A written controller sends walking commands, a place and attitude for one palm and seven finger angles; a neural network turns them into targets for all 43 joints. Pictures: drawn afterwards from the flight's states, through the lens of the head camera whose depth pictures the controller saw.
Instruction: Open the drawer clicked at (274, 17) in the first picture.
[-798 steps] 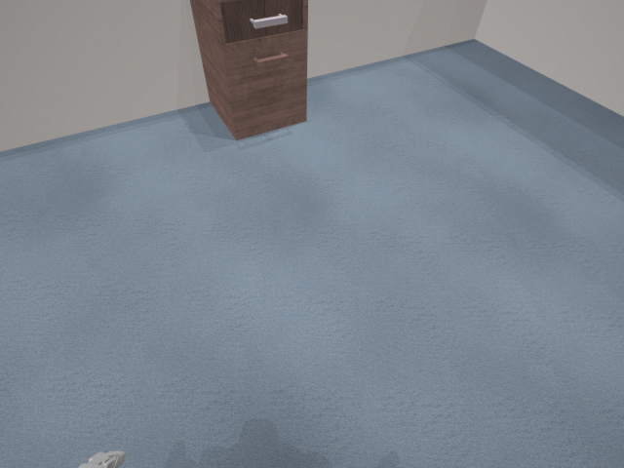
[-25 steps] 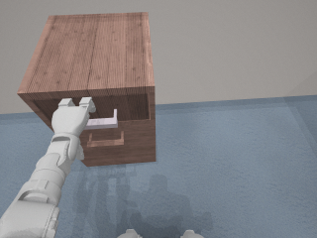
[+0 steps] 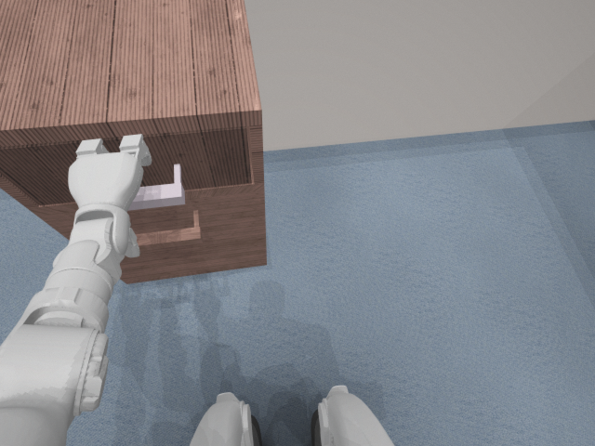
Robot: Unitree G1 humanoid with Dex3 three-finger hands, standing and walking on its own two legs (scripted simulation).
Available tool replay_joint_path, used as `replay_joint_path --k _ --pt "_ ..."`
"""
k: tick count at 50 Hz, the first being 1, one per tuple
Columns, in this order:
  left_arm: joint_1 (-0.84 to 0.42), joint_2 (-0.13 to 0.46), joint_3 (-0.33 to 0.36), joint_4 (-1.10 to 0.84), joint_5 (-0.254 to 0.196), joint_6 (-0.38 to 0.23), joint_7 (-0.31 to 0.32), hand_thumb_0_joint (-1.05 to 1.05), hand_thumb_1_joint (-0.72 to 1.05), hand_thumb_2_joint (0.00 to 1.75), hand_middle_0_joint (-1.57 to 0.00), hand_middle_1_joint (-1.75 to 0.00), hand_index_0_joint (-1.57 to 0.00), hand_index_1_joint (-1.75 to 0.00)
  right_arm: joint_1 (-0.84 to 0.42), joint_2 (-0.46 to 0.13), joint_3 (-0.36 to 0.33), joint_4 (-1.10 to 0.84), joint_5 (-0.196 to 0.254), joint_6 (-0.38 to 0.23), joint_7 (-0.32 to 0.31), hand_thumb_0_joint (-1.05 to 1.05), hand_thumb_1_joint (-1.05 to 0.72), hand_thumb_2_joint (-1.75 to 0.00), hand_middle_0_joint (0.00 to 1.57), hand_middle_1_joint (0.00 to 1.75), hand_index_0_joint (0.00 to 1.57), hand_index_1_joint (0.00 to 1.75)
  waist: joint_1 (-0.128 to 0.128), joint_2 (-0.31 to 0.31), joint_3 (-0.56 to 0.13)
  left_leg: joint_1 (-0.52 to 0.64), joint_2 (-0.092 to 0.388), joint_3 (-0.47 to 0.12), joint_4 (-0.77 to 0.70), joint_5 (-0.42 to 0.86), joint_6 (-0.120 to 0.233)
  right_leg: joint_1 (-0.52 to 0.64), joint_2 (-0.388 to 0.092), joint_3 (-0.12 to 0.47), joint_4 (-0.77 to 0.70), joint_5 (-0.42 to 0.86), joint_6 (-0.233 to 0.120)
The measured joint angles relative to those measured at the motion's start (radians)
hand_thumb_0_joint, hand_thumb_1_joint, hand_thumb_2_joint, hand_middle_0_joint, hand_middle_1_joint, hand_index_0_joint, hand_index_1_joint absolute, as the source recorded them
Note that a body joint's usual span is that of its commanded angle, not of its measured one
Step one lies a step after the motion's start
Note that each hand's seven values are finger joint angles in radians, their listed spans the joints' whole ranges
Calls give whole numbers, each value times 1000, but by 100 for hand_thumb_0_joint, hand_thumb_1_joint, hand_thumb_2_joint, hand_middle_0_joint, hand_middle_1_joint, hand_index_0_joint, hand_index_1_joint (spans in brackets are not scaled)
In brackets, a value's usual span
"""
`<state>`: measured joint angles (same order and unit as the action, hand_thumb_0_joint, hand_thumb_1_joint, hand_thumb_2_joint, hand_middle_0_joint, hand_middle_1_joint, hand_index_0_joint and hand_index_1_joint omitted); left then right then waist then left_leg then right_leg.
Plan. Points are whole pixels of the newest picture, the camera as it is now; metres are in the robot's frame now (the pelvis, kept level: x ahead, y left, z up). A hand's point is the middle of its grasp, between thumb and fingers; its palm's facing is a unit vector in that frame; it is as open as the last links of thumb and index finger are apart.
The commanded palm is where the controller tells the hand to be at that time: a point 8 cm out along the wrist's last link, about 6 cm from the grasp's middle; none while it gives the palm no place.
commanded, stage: move the hooked fingers above the handle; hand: left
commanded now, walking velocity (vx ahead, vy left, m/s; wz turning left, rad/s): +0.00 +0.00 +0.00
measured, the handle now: (134, 186) +0.53 +0.23 -0.10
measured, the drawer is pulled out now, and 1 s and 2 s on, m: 0.00 0.00 0.00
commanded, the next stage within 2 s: lower the fingers behind the handle in 0.58 s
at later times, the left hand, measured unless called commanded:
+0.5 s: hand (118, 199) +0.47 +0.23 -0.04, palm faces -0.08 -0.05 -1.00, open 13.8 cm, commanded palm +0.46 +0.23 +0.02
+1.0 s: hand (128, 206) +0.47 +0.23 -0.06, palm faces -0.11 -0.05 -0.99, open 13.8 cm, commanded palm +0.46 +0.22 +0.00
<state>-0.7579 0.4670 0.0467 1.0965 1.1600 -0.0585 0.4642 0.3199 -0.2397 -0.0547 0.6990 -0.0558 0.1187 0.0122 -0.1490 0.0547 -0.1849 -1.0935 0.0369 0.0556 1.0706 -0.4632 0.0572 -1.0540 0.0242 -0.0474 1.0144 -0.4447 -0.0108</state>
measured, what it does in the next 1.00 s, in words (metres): stands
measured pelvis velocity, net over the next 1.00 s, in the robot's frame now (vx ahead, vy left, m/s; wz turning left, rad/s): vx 0.01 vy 0.00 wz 0.00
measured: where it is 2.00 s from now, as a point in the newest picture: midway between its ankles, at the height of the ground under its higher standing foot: outside the picture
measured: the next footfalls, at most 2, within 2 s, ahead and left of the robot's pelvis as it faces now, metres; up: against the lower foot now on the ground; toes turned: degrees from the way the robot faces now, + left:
none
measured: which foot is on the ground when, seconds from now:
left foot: down 0.00-1.00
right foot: down 0.00-1.00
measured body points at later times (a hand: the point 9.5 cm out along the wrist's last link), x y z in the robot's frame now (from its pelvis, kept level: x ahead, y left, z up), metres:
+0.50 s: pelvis +0.01 +0.00 +0.00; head +0.15 +0.01 +0.43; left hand +0.47 +0.23 +0.02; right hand +0.05 -0.27 -0.12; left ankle +0.01 +0.08 -0.66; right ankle +0.01 -0.12 -0.66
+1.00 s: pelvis +0.01 +0.00 +0.00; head +0.16 +0.02 +0.42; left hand +0.47 +0.23 -0.01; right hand +0.03 -0.27 -0.13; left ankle +0.01 +0.08 -0.66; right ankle +0.01 -0.12 -0.66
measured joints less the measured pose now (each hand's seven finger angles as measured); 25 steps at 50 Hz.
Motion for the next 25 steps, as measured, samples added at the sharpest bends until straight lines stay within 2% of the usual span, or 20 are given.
replay_joint_path --k 8,13,19,25 --pt "18 0 -23 -18 -27 17 -22 0 -48 30 -32 -120 -31 -120 8 7 8 9 10 5 -2 0 -90 -90 20 30 21 30 13 4 10 39 0 -2 -30 5 0 43 2 -1 -36 9 1" --pt "29 -4 -41 -20 -32 -3 -37 -1 -48 30 -32 -120 -31 -120 5 9 5 5 10 -1 -6 0 -90 -90 20 30 21 30 19 3 5 59 -2 -7 -44 8 -1 65 1 -6 -53 11 1" --pt "28 -15 -40 -15 -16 -28 -17 -1 -48 30 -32 -120 -31 -120 -14 2 5 -5 7 -3 -6 0 -90 -90 20 30 21 30 19 -2 -2 49 -4 -12 -32 2 -1 57 -1 -10 -41 2 0" --pt "27 -8 -21 -23 -13 -11 6 0 -48 30 -32 -120 -31 -120 -34 -2 1 -17 5 -2 -3 0 -90 -90 20 30 21 30 18 -2 -1 32 -2 -11 -17 -5 -2 39 0 -9 -26 -4 0"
